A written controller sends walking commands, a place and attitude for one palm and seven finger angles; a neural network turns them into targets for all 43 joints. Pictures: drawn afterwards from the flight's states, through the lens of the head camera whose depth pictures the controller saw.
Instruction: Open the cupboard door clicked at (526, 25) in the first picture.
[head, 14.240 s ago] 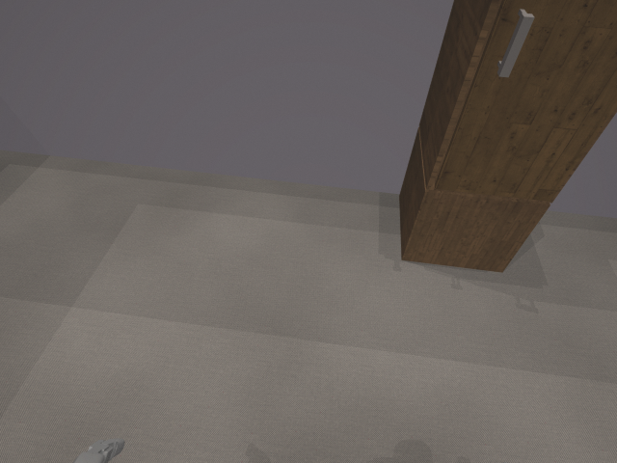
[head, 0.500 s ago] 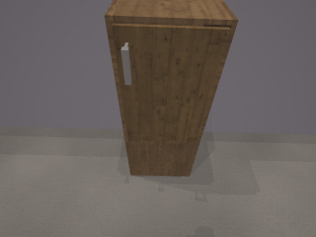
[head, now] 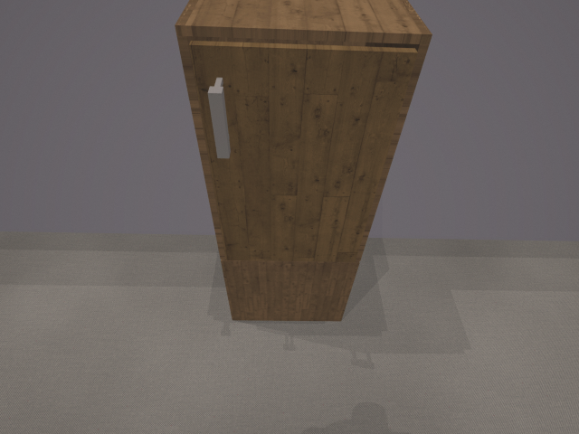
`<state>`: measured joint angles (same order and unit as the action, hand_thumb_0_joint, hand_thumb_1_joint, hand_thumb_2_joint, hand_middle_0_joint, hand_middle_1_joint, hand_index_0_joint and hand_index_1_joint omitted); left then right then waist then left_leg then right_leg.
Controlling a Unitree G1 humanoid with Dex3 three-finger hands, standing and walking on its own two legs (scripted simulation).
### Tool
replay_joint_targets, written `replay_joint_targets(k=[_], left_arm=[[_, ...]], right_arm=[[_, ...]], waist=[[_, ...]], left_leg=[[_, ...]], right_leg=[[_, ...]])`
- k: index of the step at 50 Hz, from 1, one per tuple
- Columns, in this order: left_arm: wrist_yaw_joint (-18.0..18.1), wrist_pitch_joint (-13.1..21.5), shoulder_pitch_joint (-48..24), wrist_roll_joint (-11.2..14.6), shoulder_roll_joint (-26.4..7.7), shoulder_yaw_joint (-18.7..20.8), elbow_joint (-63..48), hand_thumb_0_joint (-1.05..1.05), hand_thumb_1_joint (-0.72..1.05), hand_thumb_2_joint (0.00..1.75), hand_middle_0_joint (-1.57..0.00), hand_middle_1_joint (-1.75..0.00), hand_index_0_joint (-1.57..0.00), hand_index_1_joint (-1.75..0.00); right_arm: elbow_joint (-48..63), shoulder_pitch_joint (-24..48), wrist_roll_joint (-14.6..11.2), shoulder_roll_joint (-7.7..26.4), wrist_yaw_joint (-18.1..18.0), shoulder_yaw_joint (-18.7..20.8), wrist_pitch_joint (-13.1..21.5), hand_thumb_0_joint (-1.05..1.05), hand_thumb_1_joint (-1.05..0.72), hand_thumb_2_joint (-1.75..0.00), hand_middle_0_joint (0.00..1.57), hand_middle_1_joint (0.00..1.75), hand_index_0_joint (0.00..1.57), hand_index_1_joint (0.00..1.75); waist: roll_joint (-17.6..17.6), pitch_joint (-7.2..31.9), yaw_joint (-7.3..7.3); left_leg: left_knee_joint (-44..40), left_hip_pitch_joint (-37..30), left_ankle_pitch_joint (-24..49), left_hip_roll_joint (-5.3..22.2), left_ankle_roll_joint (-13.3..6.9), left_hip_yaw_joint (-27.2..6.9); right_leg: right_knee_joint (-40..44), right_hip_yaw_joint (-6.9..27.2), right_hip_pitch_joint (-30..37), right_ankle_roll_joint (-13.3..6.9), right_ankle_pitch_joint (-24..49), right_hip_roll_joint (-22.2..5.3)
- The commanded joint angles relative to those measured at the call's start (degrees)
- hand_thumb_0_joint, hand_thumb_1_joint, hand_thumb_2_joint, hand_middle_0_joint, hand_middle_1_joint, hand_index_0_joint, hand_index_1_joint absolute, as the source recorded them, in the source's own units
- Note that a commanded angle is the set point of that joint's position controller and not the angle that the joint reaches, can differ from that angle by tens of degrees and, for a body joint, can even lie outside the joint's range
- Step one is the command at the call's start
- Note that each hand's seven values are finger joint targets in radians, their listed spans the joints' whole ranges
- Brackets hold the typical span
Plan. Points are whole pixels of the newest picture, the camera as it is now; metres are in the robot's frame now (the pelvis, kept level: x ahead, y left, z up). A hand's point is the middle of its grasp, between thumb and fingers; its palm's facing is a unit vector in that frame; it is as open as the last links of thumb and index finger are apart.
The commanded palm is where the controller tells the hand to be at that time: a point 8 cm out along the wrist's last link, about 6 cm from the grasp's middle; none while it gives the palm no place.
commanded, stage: shuffle to correct the standing spot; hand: left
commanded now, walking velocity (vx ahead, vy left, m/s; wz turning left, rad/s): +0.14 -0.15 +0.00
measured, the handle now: (221, 118) +0.59 +0.16 +0.13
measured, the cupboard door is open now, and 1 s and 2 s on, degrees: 0 0 0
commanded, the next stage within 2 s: come to a stop and stand still in 0.26 s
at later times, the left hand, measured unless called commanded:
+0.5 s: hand out of the picture +0.01 +0.11 -0.18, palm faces +0.08 -0.98 -0.16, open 7.4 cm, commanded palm none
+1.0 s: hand out of the picture +0.09 +0.20 -0.19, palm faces +0.04 -0.97 -0.23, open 7.4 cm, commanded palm none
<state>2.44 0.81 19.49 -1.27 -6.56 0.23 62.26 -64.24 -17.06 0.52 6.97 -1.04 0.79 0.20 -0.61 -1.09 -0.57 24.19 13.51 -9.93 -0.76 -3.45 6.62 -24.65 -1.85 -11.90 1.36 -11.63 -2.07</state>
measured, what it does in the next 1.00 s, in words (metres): shifts its weight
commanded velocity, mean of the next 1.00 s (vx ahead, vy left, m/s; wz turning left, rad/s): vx -0.02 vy -0.02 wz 0.03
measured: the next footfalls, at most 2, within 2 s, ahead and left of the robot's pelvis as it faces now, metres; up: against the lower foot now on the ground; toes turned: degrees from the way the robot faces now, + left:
right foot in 1.28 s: +0.03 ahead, -0.12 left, +0.00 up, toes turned -1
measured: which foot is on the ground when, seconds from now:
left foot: down 0.00-1.00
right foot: down 0.00-0.90, up 0.92-1.00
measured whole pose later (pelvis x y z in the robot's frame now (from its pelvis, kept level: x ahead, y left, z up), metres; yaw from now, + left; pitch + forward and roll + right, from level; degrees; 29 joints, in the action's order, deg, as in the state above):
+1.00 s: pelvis +0.06 +0.01 -0.01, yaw -1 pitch -1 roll -1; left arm 3.3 -2.9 13.3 -1.1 -11.4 3.3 57.8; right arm -56.8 -8.8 1.0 7.8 -2.5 1.6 -0.5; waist -2.4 -6.1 0.8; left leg 32.1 14.6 -16.6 -1.2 -4.7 6.3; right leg -53.6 0.2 -17.9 0.9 -30.2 -1.9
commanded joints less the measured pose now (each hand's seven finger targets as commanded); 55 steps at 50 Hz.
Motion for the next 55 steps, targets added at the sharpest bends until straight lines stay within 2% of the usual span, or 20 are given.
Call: replay_joint_targets(k=[1,8,13,16,19,21,24,27,29,32,35,38,41,42,43,44,45,47,50,55], left_arm=[[0.1,0.8,5.2,0.1,-4.7,0.6,-0.3,0.0,0.9,0.9,-0.2,-0.3,-0.2,-0.3],[-1.1,-1.3,6.6,-0.9,-3.4,1.3,-0.7,0.0,0.9,0.9,-0.2,-0.3,-0.2,-0.3],[-2.1,-1.9,7.4,-1.1,-2.2,2.0,-1.5,0.0,0.9,0.9,-0.2,-0.3,-0.2,-0.3],[-1.9,-1.2,8.9,-1.0,-3.2,2.3,-1.3,0.0,0.9,0.9,-0.2,-0.3,-0.2,-0.3],[-1.0,-0.6,11.5,-0.5,-6.1,2.8,-0.2,0.0,0.9,0.9,-0.2,-0.3,-0.2,-0.3],[-0.5,0.3,10.0,-0.3,-4.6,2.0,-0.1,0.0,0.9,0.9,-0.2,-0.3,-0.2,-0.3],[0.2,1.2,7.3,0.1,-4.9,1.3,0.1,0.0,0.9,0.9,-0.2,-0.3,-0.2,-0.3],[0.8,0.7,7.4,0.6,-5.8,1.8,-0.8,0.0,0.9,0.9,-0.2,-0.3,-0.2,-0.3],[1.2,0.1,7.4,0.2,-7.2,2.4,-1.2,0.0,0.9,0.9,-0.2,-0.3,-0.2,-0.3],[1.3,-0.4,7.6,0.0,-8.6,3.2,-1.3,0.0,0.9,0.9,-0.2,-0.3,-0.2,-0.3],[1.1,-1.2,6.6,-0.8,-8.6,3.3,-2.0,0.0,0.9,0.9,-0.2,-0.3,-0.2,-0.3],[1.2,-1.5,4.7,-1.3,-8.8,3.6,-3.4,0.0,0.9,0.9,-0.2,-0.3,-0.2,-0.3],[0.9,-1.5,1.2,-1.1,-10.3,3.7,-5.0,0.0,0.9,0.9,-0.2,-0.3,-0.2,-0.3],[0.8,-1.4,-0.3,-0.5,-10.5,3.7,-5.5,0.0,0.9,0.9,-0.2,-0.3,-0.2,-0.3],[0.7,-1.4,-1.6,-0.2,-9.6,3.6,-6.5,0.0,0.9,0.9,-0.2,-0.3,-0.2,-0.3],[0.6,-1.6,0.0,0.6,-6.9,3.4,-7.7,0.0,0.9,0.9,-0.2,-0.3,-0.2,-0.3],[1.0,-1.8,0.2,0.8,-5.0,2.7,-7.9,0.0,0.9,0.9,-0.2,-0.3,-0.2,-0.3],[1.2,-3.0,-0.9,0.4,-6.1,3.1,-6.7,0.0,0.9,0.9,-0.2,-0.3,-0.2,-0.3],[0.2,-3.2,-1.3,-0.3,-5.8,3.0,-6.0,0.0,0.9,0.9,-0.2,-0.3,-0.2,-0.3],[-0.5,-3.1,-2.6,-0.4,-6.3,2.4,-6.3,0.0,0.9,0.9,-0.2,-0.3,-0.2,-0.3]], right_arm=[[1.1,-3.2,0.1,5.8,-0.4,1.0,1.1,0.0,-0.9,-0.9,0.2,0.3,0.2,0.3],[1.7,-3.3,0.6,8.8,-1.0,2.7,0.1,0.0,-0.9,-0.9,0.2,0.3,0.2,0.3],[2.4,-3.5,0.8,9.9,-1.5,3.7,0.3,0.0,-0.9,-0.9,0.2,0.3,0.2,0.3],[2.5,-3.8,0.7,7.7,-1.6,3.2,0.6,0.0,-0.9,-0.9,0.2,0.3,0.2,0.3],[3.8,-1.6,0.7,3.0,-1.4,1.6,0.6,0.0,-0.9,-0.9,0.2,0.3,0.2,0.3],[4.2,0.0,0.6,2.1,-1.3,1.0,0.5,0.0,-0.9,-0.9,0.2,0.3,0.2,0.3],[2.4,-2.0,-0.2,1.3,-1.5,0.1,0.6,0.0,-0.9,-0.9,0.2,0.3,0.2,0.3],[1.8,-3.5,-0.3,4.1,-2.2,0.9,0.3,0.0,-0.9,-0.9,0.2,0.3,0.2,0.3],[2.4,-3.2,-0.2,5.3,-2.5,1.7,-0.3,0.0,-0.9,-0.9,0.2,0.3,0.2,0.3],[3.9,-1.5,0.1,5.5,-2.4,2.3,-1.2,0.0,-0.9,-0.9,0.2,0.3,0.2,0.3],[6.6,3.0,0.2,4.0,-1.8,2.8,-2.0,0.0,-0.9,-0.9,0.2,0.3,0.2,0.3],[8.3,5.6,0.1,3.2,-1.5,2.8,-2.5,0.0,-0.9,-0.9,0.2,0.3,0.2,0.3],[9.2,4.9,0.1,3.4,-0.9,2.3,-1.9,0.0,-0.9,-0.9,0.2,0.3,0.2,0.3],[8.4,2.0,0.1,4.6,-1.0,2.5,-1.5,0.0,-0.9,-0.9,0.2,0.3,0.2,0.3],[7.0,-2.2,0.2,6.6,-1.0,3.0,-0.8,0.0,-0.9,-0.9,0.2,0.3,0.2,0.3],[7.1,-3.7,0.9,11.5,-1.1,3.6,-0.1,0.0,-0.9,-0.9,0.2,0.3,0.2,0.3],[7.4,-2.1,0.5,12.7,-1.2,3.5,-0.3,0.0,-0.9,-0.9,0.2,0.3,0.2,0.3],[8.2,3.1,0.8,9.9,-1.6,2.1,0.0,0.0,-0.9,-0.9,0.2,0.3,0.2,0.3],[9.3,6.1,0.9,8.8,-1.5,1.7,-0.1,0.0,-0.9,-0.9,0.2,0.3,0.2,0.3],[7.9,3.3,0.6,10.4,-1.4,2.3,0.1,0.0,-0.9,-0.9,0.2,0.3,0.2,0.3]], waist=[[0.1,-2.4,0.35],[5.3,-6.5,0.67],[5.3,-6.1,0.79],[0.5,-4.4,1.26],[-14.3,-5.1,2.45],[-9.2,-5.0,1.7],[-0.9,-0.8,0.02],[1.0,3.2,0.31],[3.8,1.6,0.51],[-1.4,1.9,1.33],[-7.4,-1.0,2.73],[-6.5,-2.5,2.95],[-7.8,-1.2,1.06],[-9.2,1.4,-0.59],[-6.5,4.3,-2.03],[7.7,7.4,-1.6],[13.6,6.3,-0.71],[10.2,0.4,0.97],[5.6,-1.9,2.08],[5.7,2.4,0.61]], left_leg=[[-8.1,-0.5,-6.6,7.7,1.8,-9.3],[-14.8,4.1,-27.9,13.7,-0.8,-15.3],[-13.3,4.7,-26.0,16.3,-2.8,-15.9],[-5.7,6.2,-17.4,12.0,-0.8,-10.7],[11.5,13.3,-11.3,3.3,2.2,0.9],[17.2,12.0,-14.5,4.7,2.8,-2.1],[8.7,5.2,-7.4,5.6,3.5,-3.2],[5.8,-5.2,23.5,7.3,3.1,-3.1],[10.2,-6.6,31.6,7.3,2.7,-1.5],[13.9,-1.8,21.7,5.7,3.5,-0.7],[19.4,7.6,-12.3,1.5,4.7,-1.1],[24.9,10.3,-19.0,1.2,4.8,-4.0],[14.0,8.0,-12.2,0.9,4.6,-1.8],[5.8,1.7,-3.1,1.2,4.4,-1.8],[0.9,-7.2,13.8,4.1,3.5,-4.4],[0.4,-14.1,35.4,15.9,-1.6,-17.4],[-2.7,-8.5,48.1,21.7,-7.7,-21.7],[-6.6,0.5,30.0,19.4,-8.3,-19.2],[-8.8,2.0,15.0,15.9,-7.3,-16.5],[-10.1,-6.4,9.1,14.7,-6.9,-16.4]], right_leg=[[5.5,4.4,-2.3,-1.8,-0.8,-3.8],[-3.5,-1.4,-5.4,-1.3,-9.0,0.1],[-6.2,-2.7,-5.2,-1.6,-7.4,-0.1],[1.1,0.8,0.1,-2.7,-5.2,-2.5],[9.8,12.3,4.9,-7.5,-6.3,-10.9],[8.8,11.3,3.9,-9.4,13.9,-12.9],[1.0,5.5,6.9,-8.0,39.7,-11.5],[-4.4,1.7,4.3,-2.5,42.5,-7.3],[-6.1,1.3,2.1,-1.5,45.0,-7.1],[-6.8,2.5,5.3,-3.0,52.1,-9.7],[-3.4,6.5,8.2,-9.3,55.5,-15.2],[-0.9,7.3,7.4,-12.7,49.5,-16.3],[-4.3,3.9,8.5,-9.9,45.8,-12.7],[-8.4,3.3,6.8,-8.0,43.8,-11.2],[-14.0,1.2,2.5,-5.2,33.3,-8.4],[-21.3,-2.4,-5.9,-1.1,7.4,-2.2],[-29.0,0.8,-6.3,0.1,-23.4,1.1],[-34.8,5.4,-5.9,-0.5,-21.7,-0.5],[-32.6,4.2,-7.0,0.0,-15.5,-1.1],[-20.7,1.7,-6.6,0.3,-14.3,-1.1]])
